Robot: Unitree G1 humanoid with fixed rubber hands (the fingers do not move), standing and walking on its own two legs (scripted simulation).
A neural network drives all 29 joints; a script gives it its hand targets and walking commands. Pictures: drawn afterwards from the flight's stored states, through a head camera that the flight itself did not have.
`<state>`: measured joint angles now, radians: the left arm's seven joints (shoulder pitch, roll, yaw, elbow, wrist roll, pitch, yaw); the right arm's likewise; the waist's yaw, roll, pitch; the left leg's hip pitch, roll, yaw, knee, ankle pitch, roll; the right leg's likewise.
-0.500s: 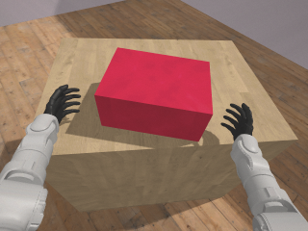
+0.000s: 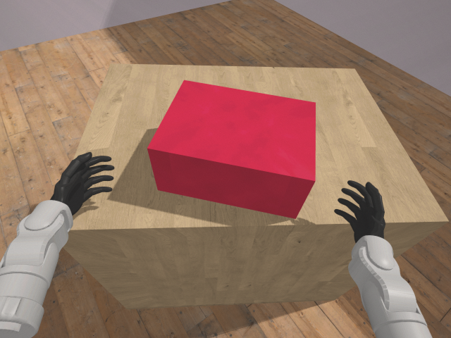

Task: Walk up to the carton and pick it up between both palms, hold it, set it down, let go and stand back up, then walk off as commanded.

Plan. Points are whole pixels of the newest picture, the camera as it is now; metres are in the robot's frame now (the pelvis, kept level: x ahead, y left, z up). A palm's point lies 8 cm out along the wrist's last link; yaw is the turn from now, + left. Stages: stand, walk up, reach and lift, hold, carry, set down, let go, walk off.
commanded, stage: set down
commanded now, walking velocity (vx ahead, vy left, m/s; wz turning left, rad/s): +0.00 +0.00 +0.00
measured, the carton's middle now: (237, 146) +0.52 -0.02 +0.01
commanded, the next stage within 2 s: none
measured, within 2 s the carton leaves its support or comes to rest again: neither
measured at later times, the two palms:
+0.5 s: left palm (44, 227) +0.29 +0.29 +0.07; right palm (376, 261) +0.24 -0.21 +0.06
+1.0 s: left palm (41, 267) +0.23 +0.28 +0.06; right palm (386, 288) +0.20 -0.22 +0.06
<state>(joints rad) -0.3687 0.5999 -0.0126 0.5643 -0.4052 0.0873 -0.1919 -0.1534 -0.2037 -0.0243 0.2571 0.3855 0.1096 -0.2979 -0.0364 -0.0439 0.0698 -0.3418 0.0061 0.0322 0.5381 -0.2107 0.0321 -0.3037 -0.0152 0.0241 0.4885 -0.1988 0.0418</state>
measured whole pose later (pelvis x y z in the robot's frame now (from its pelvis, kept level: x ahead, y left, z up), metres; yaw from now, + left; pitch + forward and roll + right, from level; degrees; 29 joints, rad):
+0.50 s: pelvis +0.00 +0.00 +0.00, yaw +0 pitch -3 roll -1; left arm -0.09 0.62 0.05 0.20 -0.41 0.21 -0.20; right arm 0.16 -0.20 -0.02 -0.12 0.36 0.29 -0.31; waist 0.01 -0.04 0.08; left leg -0.24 0.00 0.03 0.50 -0.21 0.03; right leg -0.20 -0.02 0.02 0.43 -0.19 0.04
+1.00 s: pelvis +0.01 +0.00 +0.01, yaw +0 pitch -4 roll -1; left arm 0.17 0.62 0.06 -0.01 -0.41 0.20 -0.19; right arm 0.39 -0.20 -0.02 -0.31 0.31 0.35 -0.31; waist 0.04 -0.03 0.11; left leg -0.21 0.00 0.03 0.47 -0.20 0.03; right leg -0.18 -0.02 0.02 0.43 -0.20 0.03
